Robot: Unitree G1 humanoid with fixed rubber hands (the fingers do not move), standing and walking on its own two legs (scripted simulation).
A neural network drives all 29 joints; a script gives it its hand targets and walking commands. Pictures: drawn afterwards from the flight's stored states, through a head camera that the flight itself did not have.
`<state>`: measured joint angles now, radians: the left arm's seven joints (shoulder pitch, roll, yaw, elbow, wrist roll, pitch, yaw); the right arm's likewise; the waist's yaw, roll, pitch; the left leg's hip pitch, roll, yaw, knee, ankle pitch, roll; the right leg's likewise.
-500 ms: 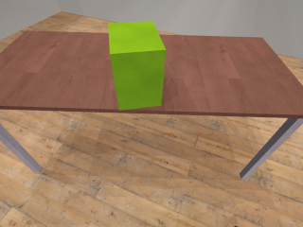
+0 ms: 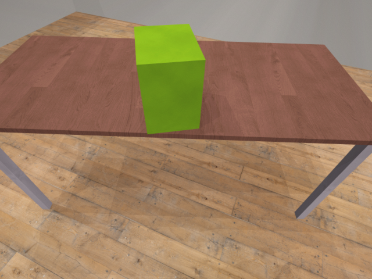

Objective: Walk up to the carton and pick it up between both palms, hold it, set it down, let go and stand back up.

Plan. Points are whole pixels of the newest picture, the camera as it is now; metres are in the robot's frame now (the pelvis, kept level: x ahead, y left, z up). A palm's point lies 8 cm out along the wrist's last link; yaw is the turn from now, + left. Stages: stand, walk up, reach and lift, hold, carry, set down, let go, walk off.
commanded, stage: walk up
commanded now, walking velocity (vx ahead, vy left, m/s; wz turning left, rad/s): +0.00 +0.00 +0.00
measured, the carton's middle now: (168, 79) +0.69 +0.05 +0.06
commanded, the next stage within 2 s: none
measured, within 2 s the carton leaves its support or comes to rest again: neither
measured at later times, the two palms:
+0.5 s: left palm out of the picture +0.03 +0.36 -0.14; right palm out of the picture +0.11 -0.20 -0.11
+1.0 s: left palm (70, 204) +0.34 +0.31 -0.10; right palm (263, 265) +0.18 -0.19 -0.14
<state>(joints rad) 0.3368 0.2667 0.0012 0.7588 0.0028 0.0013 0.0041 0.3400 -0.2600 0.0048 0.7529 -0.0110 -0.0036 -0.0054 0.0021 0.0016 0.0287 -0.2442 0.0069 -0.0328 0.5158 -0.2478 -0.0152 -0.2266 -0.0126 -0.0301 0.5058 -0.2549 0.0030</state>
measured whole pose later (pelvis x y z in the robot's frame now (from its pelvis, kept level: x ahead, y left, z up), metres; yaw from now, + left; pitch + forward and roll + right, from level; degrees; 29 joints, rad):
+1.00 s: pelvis +0.22 +0.07 -0.01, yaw -3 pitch -3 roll +0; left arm 0.31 0.24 0.03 0.62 0.04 -0.03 0.01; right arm 0.49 -0.27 -0.01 0.74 -0.05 0.03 0.01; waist -0.02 0.03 0.10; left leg -0.33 0.03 0.05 1.18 -0.54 0.00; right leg -0.33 -0.02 -0.06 0.63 -0.23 -0.04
